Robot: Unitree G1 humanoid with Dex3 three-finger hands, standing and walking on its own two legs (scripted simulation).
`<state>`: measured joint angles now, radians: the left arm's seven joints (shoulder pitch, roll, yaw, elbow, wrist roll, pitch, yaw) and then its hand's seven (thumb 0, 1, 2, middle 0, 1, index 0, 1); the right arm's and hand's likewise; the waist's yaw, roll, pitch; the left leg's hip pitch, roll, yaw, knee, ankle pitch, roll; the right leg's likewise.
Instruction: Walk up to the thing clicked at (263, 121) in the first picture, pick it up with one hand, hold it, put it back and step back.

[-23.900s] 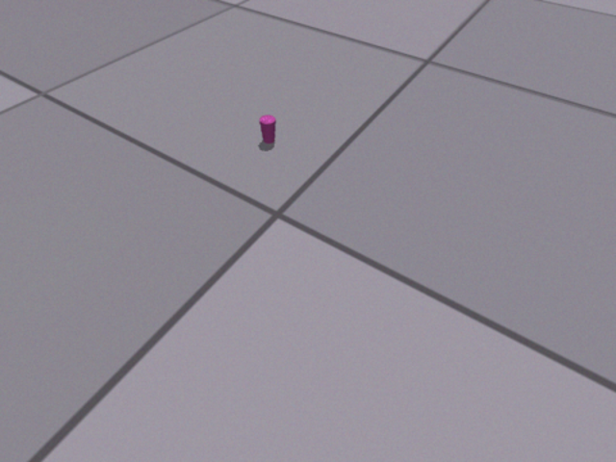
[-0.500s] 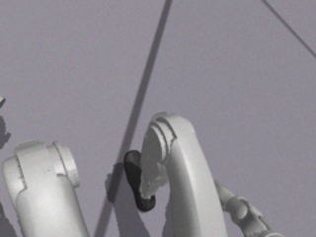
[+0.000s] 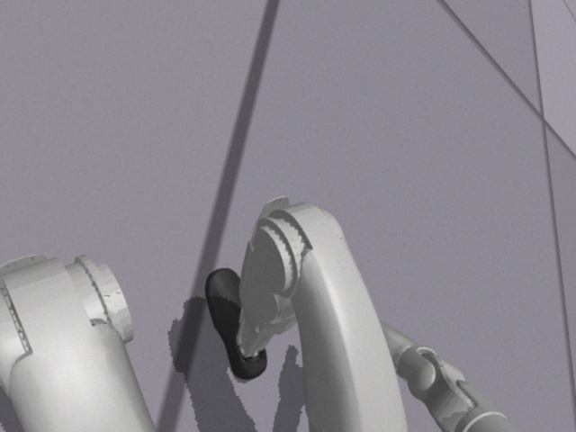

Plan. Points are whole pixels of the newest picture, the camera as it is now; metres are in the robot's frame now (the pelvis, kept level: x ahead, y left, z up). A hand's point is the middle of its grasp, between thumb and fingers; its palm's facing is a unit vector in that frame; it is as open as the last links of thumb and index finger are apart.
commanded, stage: lower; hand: left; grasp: from the side
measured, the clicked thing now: out of the picture +0.44 +0.27 -0.21
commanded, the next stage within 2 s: loosen in 0.16 s
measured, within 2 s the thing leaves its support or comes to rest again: rests again in 1.16 s
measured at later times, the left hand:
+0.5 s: hand out of the picture +0.45 +0.27 -0.18, palm faces +0.37 -0.93 +0.02, open 10.9 cm
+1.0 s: hand out of the picture +0.45 +0.27 -0.17, palm faces +0.37 -0.93 +0.03, open 16.5 cm
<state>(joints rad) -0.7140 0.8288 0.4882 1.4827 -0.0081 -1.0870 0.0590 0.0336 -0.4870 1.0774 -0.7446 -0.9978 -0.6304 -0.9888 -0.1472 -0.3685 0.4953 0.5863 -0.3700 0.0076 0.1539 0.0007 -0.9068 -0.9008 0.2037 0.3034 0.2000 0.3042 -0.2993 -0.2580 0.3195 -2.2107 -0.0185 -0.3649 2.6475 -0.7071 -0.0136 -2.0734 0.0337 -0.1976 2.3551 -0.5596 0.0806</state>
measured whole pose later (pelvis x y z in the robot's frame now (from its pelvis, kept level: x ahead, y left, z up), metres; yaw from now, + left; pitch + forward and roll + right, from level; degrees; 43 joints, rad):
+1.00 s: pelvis +0.00 +0.00 +0.00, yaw -1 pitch +12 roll -19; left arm -0.72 0.86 0.50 1.50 -0.05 -1.15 0.04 -0.01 -0.51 0.18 -0.22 -0.16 -0.20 -0.17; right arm -0.16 -0.37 0.53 0.55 -0.38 0.02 0.15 0.00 -0.90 -0.90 0.21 0.30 0.20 0.30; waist -0.30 -0.28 0.32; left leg -2.20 0.00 -0.39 2.65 -0.71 0.00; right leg -2.05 0.05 -0.22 2.33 -0.55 0.08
